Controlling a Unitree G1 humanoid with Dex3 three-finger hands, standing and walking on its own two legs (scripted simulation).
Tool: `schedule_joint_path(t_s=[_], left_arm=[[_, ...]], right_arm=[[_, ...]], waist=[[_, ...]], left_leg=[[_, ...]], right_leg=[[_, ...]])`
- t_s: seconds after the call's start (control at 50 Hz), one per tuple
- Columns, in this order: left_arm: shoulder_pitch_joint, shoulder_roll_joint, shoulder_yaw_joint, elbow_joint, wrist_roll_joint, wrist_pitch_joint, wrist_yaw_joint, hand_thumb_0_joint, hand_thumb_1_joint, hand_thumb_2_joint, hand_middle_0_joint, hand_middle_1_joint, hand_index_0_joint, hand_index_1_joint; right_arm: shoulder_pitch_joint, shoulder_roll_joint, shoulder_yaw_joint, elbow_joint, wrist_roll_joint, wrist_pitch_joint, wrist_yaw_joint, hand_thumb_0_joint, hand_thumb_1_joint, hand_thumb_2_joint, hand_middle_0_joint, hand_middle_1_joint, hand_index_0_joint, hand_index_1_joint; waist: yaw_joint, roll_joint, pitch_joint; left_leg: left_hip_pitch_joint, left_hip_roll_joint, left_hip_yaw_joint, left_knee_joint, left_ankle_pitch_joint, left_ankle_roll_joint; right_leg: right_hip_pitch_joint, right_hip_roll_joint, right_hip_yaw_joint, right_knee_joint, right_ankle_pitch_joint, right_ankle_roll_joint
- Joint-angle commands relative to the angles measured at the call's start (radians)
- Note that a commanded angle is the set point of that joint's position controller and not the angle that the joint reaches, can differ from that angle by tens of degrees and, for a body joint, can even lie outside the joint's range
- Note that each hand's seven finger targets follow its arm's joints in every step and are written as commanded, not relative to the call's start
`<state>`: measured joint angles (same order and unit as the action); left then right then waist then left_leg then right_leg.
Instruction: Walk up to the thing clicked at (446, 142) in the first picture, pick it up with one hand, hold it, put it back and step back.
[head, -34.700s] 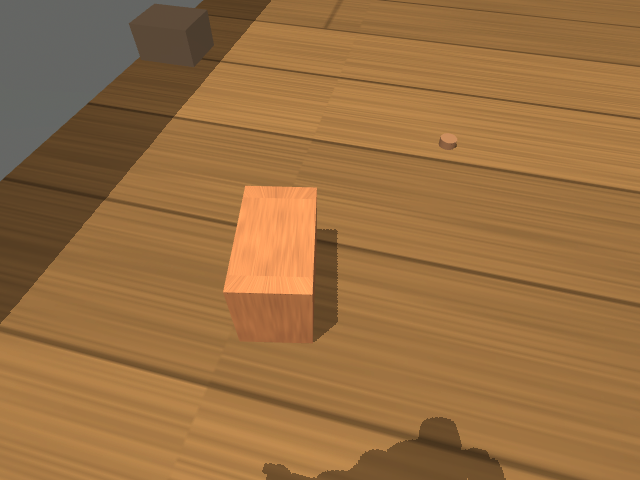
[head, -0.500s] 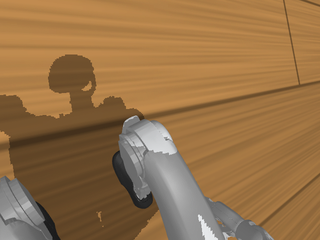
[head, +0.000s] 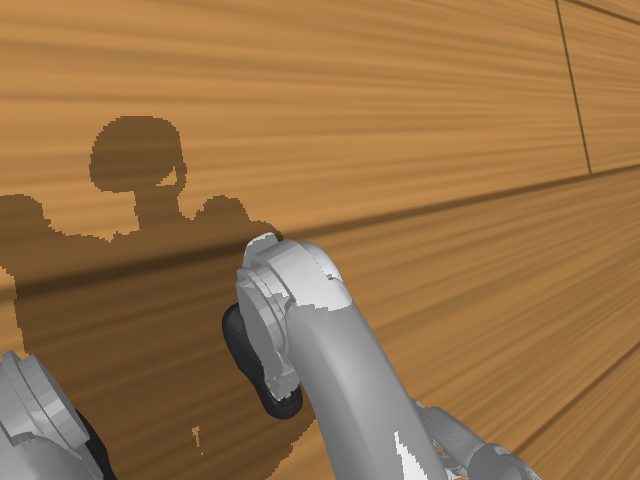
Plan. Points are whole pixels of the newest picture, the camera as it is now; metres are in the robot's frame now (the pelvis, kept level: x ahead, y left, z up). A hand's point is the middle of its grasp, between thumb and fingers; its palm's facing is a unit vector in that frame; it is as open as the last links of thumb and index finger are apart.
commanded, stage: settle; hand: left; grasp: from above
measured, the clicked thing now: out of the picture +0.48 +0.31 -0.29
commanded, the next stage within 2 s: lift in 0.84 s
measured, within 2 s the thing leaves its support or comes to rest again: leaves its support in 0.26 s
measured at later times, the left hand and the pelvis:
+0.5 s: hand out of the picture +0.47 +0.32 -0.20, palm faces -0.36 -0.13 -0.92, open 9.7 cm; pelvis +0.01 +0.00 +0.00, yaw +2 degrees
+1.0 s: hand out of the picture +0.46 +0.32 -0.14, palm faces -0.41 -0.12 -0.90, open 9.7 cm; pelvis +0.00 -0.01 +0.01, yaw +7 degrees
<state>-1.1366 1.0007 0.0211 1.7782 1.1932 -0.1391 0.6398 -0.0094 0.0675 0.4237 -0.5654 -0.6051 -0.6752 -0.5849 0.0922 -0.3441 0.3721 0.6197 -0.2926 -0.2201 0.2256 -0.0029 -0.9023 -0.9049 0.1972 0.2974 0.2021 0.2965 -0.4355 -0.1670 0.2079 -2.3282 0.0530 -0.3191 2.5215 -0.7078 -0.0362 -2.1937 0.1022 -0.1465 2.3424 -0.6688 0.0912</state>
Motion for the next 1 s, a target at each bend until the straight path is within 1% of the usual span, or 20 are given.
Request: schedule_joint_path(t_s=[0.0, 0.08, 0.14, 0.16, 0.22, 0.24, 0.3, 0.32, 0.38, 0.42, 0.44, 0.48, 0.54, 0.56, 0.68, 0.7, 0.84, 0.92, 0.94, 0.98], left_arm=[[-0.231, 0.168, 0.006, -0.106, -0.004, 0.005, 0.018, 0.000, 0.596, 0.616, -0.946, -0.699, -0.984, -0.662], [-0.216, 0.136, -0.014, -0.101, -0.011, 0.020, -0.005, 0.000, 0.638, 0.643, -0.984, -0.693, -1.017, -0.661], [-0.244, 0.178, 0.024, -0.176, -0.013, 0.021, -0.009, 0.000, 0.659, 0.652, -1.005, -0.691, -1.035, -0.662], [-0.254, 0.178, 0.024, -0.208, -0.002, 0.024, -0.014, 0.000, 0.656, 0.663, -1.007, -0.694, -1.036, -0.666], [-0.257, 0.163, 0.044, -0.306, 0.007, 0.028, -0.019, 0.000, 0.699, 0.637, -1.020, -0.695, -1.057, -0.658], [-0.262, 0.129, 0.025, -0.338, 0.003, 0.030, -0.026, 0.000, 0.687, 0.626, -1.008, -0.690, -1.045, -0.653], [-0.252, 0.130, 0.046, -0.380, 0.003, 0.046, -0.044, 0.000, 0.696, 0.604, -1.016, -0.649, -1.052, -0.614], [-0.211, 0.123, 0.048, -0.375, -0.007, 0.056, -0.054, 0.000, 0.700, 0.637, -1.026, -0.655, -1.057, -0.624], [-0.202, 0.043, 0.029, -0.448, -0.028, 0.075, -0.092, 0.000, 0.706, 0.676, -1.034, -0.675, -1.060, -0.649], [-0.199, 0.040, 0.035, -0.498, -0.036, 0.088, -0.116, 0.000, 0.713, 0.621, -1.019, -0.675, -1.056, -0.637], [-0.175, -0.012, 0.019, -0.459, -0.044, 0.096, -0.135, 0.000, 0.725, 0.615, -1.029, -0.671, -1.066, -0.634], [-0.200, -0.023, 0.005, -0.455, -0.046, 0.105, -0.168, 0.000, 0.750, 0.657, -1.057, -0.683, -1.091, -0.649], [-0.217, -0.021, 0.011, -0.495, -0.058, 0.107, -0.217, 0.000, 0.760, 0.682, -1.065, -0.705, -1.099, -0.672], [-0.199, -0.049, -0.009, -0.474, -0.060, 0.108, -0.235, 0.000, 0.759, 0.700, -1.083, -0.700, -1.110, -0.675], [-0.233, -0.031, 0.011, -0.560, -0.050, 0.074, -0.299, 0.000, 0.765, 0.697, -1.070, -0.731, -1.104, -0.699], [-0.252, -0.034, 0.005, -0.562, -0.041, 0.070, -0.305, 0.000, 0.766, 0.695, -1.065, -0.737, -1.101, -0.702], [-0.254, -0.021, 0.027, -0.637, -0.027, 0.064, -0.316, 0.000, 0.752, 0.729, -1.050, -0.740, -1.082, -0.708], [-0.258, -0.040, 0.017, -0.630, -0.032, 0.074, -0.326, 0.000, 0.715, 0.642, -1.011, -0.784, -1.067, -0.726], [-0.263, -0.040, 0.015, -0.643, -0.034, 0.075, -0.335, 0.000, 0.635, 0.658, -0.931, -0.704, -0.987, -0.646], [-0.241, -0.032, 0.020, -0.667, -0.035, 0.080, -0.349, 0.000, 0.679, 0.593, -0.940, -0.771, -1.006, -0.702]], right_arm=[[0.191, -0.335, -0.106, 0.018, 0.009, 0.005, -0.009, 0.000, -0.919, -0.905, 0.200, 0.300, 0.200, 0.300], [0.195, -0.320, -0.099, 0.016, 0.013, 0.007, -0.007, 0.000, -0.918, -0.905, 0.199, 0.300, 0.199, 0.300], [0.196, -0.320, -0.115, 0.028, 0.024, 0.014, -0.008, 0.000, -0.921, -0.906, 0.199, 0.300, 0.199, 0.300], [0.211, -0.320, -0.120, 0.031, 0.022, 0.015, -0.007, 0.000, -0.921, -0.906, 0.199, 0.300, 0.199, 0.300], [0.215, -0.315, -0.142, 0.034, 0.029, 0.025, -0.001, 0.000, -0.918, -0.905, 0.199, 0.300, 0.199, 0.300], [0.193, -0.310, -0.147, 0.016, 0.032, 0.023, 0.003, 0.000, -0.918, -0.905, 0.199, 0.300, 0.199, 0.300], [0.222, -0.307, -0.173, 0.032, 0.047, 0.028, 0.009, 0.000, -0.912, -0.903, 0.200, 0.300, 0.199, 0.300], [0.216, -0.300, -0.186, 0.032, 0.060, 0.033, 0.009, 0.000, -0.912, -0.903, 0.199, 0.300, 0.199, 0.300], [0.240, -0.281, -0.219, 0.038, 0.077, 0.044, 0.015, 0.000, -0.912, -0.904, 0.199, 0.300, 0.199, 0.300], [0.242, -0.280, -0.238, 0.048, 0.093, 0.053, 0.017, 0.000, -0.911, -0.903, 0.199, 0.300, 0.199, 0.300], [0.248, -0.279, -0.249, 0.050, 0.099, 0.057, 0.018, 0.000, -0.913, -0.904, 0.199, 0.300, 0.199, 0.300], [0.264, -0.272, -0.260, 0.051, 0.111, 0.074, 0.016, 0.000, -0.910, -0.903, 0.199, 0.300, 0.199, 0.300], [0.266, -0.262, -0.277, 0.043, 0.126, 0.097, 0.007, 0.000, -0.910, -0.903, 0.199, 0.300, 0.199, 0.300], [0.259, -0.250, -0.278, 0.042, 0.130, 0.103, 0.005, 0.000, -0.912, -0.904, 0.199, 0.300, 0.199, 0.300], [0.268, -0.243, -0.303, 0.023, 0.149, 0.145, -0.029, 0.000, -0.910, -0.903, 0.199, 0.300, 0.199, 0.300], [0.271, -0.248, -0.306, 0.025, 0.148, 0.151, -0.037, 0.000, -0.908, -0.902, 0.199, 0.300, 0.199, 0.300], [0.278, -0.213, -0.319, 0.019, 0.154, 0.193, -0.074, 0.000, -0.902, -0.900, 0.200, 0.300, 0.199, 0.300], [0.283, -0.212, -0.326, 0.020, 0.156, 0.210, -0.094, 0.000, -0.930, -0.911, 0.199, 0.300, 0.199, 0.300], [0.279, -0.216, -0.331, 0.020, 0.159, 0.213, -0.098, 0.000, -0.886, -0.892, 0.201, 0.300, 0.200, 0.300], [0.285, -0.202, -0.337, 0.020, 0.164, 0.223, -0.105, 0.000, -0.920, -0.906, 0.199, 0.300, 0.199, 0.300]], waist=[[-0.057, 0.540, -0.606], [-0.061, 0.542, -0.622], [-0.019, 0.611, -0.669], [-0.022, 0.644, -0.692], [0.001, 0.719, -0.785], [0.004, 0.720, -0.778], [0.008, 0.691, -0.769], [0.037, 0.675, -0.778], [0.053, 0.671, -0.850], [0.080, 0.690, -0.889], [0.069, 0.653, -0.847], [0.058, 0.593, -0.826], [0.089, 0.537, -0.831], [0.089, 0.524, -0.819], [0.116, 0.491, -0.879], [0.106, 0.491, -0.863], [0.142, 0.497, -0.952], [0.130, 0.485, -0.924], [0.137, 0.486, -0.939], [0.160, 0.518, -0.985]], left_leg=[[0.452, 0.027, 0.140, -0.250, 0.179, 0.031], [0.463, 0.025, 0.137, -0.248, 0.197, 0.032], [0.500, 0.025, 0.131, -0.272, 0.207, 0.022], [0.535, 0.025, 0.133, -0.275, 0.228, 0.018], [0.594, 0.024, 0.136, -0.275, 0.288, 0.010], [0.593, 0.024, 0.138, -0.277, 0.288, 0.009], [0.543, 0.014, 0.164, -0.268, 0.282, 0.021], [0.533, 0.014, 0.172, -0.275, 0.267, 0.024], [0.547, 0.012, 0.182, -0.277, 0.277, 0.026], [0.562, 0.007, 0.180, -0.292, 0.289, 0.023], [0.530, 0.004, 0.179, -0.287, 0.274, 0.024], [0.468, 0.003, 0.191, -0.284, 0.234, 0.038], [0.425, -0.007, 0.201, -0.287, 0.200, 0.045], [0.410, -0.005, 0.204, -0.280, 0.196, 0.046], [0.437, -0.025, 0.214, -0.308, 0.189, 0.041], [0.440, -0.027, 0.215, -0.307, 0.181, 0.039], [0.470, -0.032, 0.251, -0.310, 0.233, 0.042], [0.472, -0.035, 0.254, -0.328, 0.220, 0.044], [0.490, -0.034, 0.253, -0.327, 0.224, 0.043], [0.513, -0.035, 0.260, -0.348, 0.242, 0.041]], right_leg=[[0.372, 0.030, -0.140, -0.215, 0.263, -0.096], [0.372, 0.029, -0.146, -0.208, 0.278, -0.096], [0.356, 0.022, -0.151, -0.188, 0.273, -0.106], [0.363, 0.021, -0.151, -0.181, 0.289, -0.108], [0.356, 0.016, -0.152, -0.159, 0.332, -0.116], [0.336, 0.017, -0.150, -0.156, 0.332, -0.119], [0.344, 0.017, -0.133, -0.184, 0.337, -0.115], [0.347, 0.019, -0.119, -0.191, 0.325, -0.117], [0.347, 0.016, -0.102, -0.203, 0.324, -0.120], [0.311, 0.010, -0.106, -0.187, 0.319, -0.126], [0.274, 0.007, -0.111, -0.184, 0.301, -0.129], [0.303, 0.013, -0.090, -0.209, 0.279, -0.121], [0.301, 0.006, -0.072, -0.225, 0.228, -0.122], [0.315, 0.012, -0.056, -0.227, 0.213, -0.124], [0.317, -0.002, -0.048, -0.237, 0.173, -0.133], [0.297, -0.007, -0.053, -0.242, 0.164, -0.136], [0.362, -0.011, -0.009, -0.261, 0.206, -0.131], [0.334, -0.020, -0.018, -0.276, 0.199, -0.133], [0.322, -0.019, -0.019, -0.273, 0.198, -0.138], [0.358, -0.021, -0.006, -0.270, 0.212, -0.137]])
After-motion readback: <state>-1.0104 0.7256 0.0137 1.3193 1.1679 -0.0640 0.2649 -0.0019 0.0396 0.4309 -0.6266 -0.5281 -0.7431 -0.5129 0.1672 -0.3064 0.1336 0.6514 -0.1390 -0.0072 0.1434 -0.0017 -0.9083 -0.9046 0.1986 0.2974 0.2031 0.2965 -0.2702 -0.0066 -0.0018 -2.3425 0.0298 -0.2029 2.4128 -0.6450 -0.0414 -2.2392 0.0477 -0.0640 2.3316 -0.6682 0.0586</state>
